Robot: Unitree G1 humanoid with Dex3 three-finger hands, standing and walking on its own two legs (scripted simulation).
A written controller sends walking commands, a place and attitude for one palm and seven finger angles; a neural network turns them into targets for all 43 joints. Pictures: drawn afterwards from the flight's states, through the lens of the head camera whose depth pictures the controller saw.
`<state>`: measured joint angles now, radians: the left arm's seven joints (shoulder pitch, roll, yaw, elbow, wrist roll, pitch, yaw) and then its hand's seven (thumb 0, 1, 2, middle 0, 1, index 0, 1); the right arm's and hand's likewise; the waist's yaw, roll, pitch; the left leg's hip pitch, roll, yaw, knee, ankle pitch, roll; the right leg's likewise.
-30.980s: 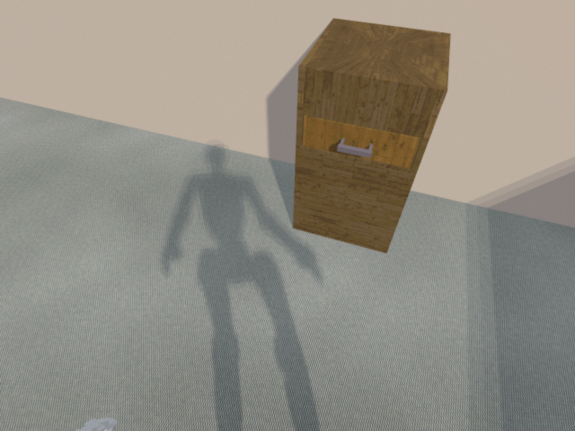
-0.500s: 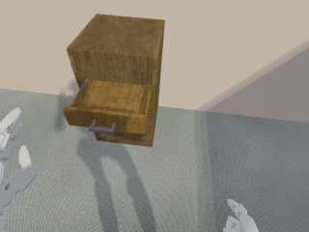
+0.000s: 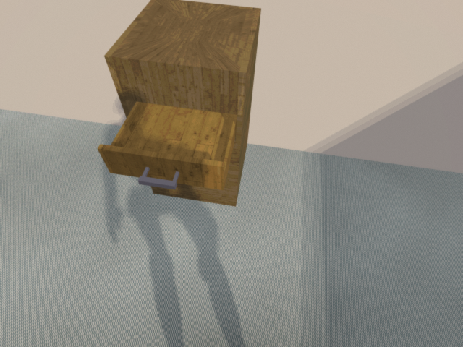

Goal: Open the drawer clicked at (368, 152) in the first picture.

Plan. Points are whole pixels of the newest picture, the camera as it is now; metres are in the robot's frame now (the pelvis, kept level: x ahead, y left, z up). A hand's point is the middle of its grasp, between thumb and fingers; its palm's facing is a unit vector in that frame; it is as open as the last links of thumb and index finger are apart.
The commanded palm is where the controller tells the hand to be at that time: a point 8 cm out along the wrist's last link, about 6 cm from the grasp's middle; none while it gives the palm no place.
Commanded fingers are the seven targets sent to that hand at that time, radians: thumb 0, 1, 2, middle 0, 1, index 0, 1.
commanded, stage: let the arm hang, fingers relaxed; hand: left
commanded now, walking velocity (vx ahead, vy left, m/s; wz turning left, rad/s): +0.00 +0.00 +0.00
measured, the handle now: (159, 177) +0.59 +0.25 -0.23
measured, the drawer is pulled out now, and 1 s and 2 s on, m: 0.23 0.23 0.23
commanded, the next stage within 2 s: look to check the result in 0.62 s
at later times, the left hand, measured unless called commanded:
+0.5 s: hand out of the picture -0.01 +0.16 -0.17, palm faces +0.02 -0.98 -0.18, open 7.3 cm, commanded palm none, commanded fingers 0.00 0.90 0.90 -0.20 -0.30 -0.20 -0.30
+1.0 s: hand out of the picture -0.01 +0.15 -0.17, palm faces +0.02 -0.98 -0.18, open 7.4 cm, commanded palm none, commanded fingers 0.00 0.90 0.90 -0.20 -0.30 -0.20 -0.30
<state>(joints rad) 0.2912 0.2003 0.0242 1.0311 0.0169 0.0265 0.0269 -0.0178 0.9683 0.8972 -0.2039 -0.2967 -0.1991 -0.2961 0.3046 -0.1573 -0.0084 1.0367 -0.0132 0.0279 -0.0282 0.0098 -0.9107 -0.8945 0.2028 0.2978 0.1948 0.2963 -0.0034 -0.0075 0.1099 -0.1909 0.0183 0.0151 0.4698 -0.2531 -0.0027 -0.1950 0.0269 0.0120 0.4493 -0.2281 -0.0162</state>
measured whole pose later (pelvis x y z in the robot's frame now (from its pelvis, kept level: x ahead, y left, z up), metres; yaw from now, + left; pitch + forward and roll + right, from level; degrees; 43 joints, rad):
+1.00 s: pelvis +0.00 -0.01 +0.00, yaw -1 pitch -2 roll +0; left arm 0.29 0.11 0.01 1.13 0.02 0.00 0.04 0.00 0.91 0.90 -0.20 -0.30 -0.19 -0.30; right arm 0.32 -0.10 -0.02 1.12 -0.01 0.00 -0.04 0.01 -0.91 -0.89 0.20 0.30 0.19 0.30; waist -0.01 0.01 0.08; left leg -0.16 0.02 0.03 0.42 -0.23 -0.01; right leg -0.19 0.03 0.03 0.43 -0.22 -0.02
